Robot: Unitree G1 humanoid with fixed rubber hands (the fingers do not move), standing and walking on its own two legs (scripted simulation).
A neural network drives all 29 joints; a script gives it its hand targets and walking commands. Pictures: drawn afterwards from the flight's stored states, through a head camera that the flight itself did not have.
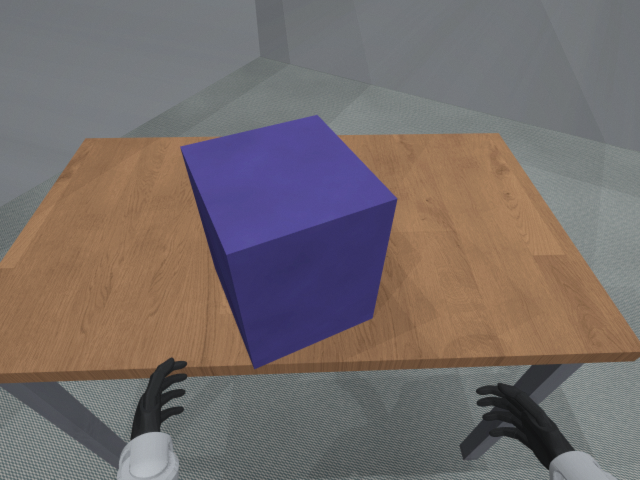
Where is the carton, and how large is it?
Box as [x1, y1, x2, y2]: [180, 115, 396, 368]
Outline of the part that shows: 317,115 180,146 214,266 254,368 367,320 372,317 396,198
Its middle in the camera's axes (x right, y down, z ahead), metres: -0.05 +0.00 +0.56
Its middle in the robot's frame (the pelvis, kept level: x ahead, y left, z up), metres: +0.42 +0.06 +0.07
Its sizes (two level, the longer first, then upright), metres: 0.210 0.200 0.250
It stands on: a table, 0.71 m high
